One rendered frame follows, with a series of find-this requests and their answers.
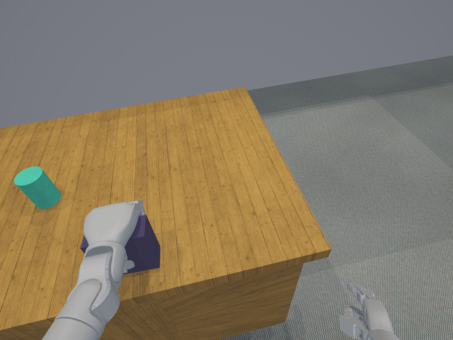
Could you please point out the left robot forearm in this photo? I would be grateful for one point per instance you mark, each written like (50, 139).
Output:
(94, 300)

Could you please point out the robot left hand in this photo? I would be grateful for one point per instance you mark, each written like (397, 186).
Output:
(115, 222)

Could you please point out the sponge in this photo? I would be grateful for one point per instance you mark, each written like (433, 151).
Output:
(142, 247)

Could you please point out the robot right hand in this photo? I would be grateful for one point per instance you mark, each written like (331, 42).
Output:
(356, 323)

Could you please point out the table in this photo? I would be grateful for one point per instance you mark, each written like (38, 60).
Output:
(233, 226)

